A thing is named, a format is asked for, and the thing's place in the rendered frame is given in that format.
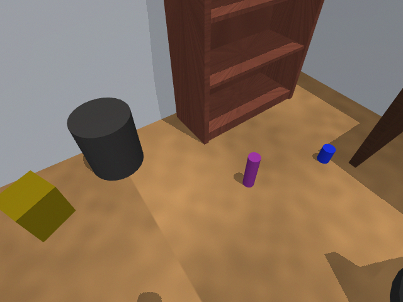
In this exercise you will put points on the bookshelf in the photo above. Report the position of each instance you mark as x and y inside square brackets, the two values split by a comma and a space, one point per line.
[233, 59]

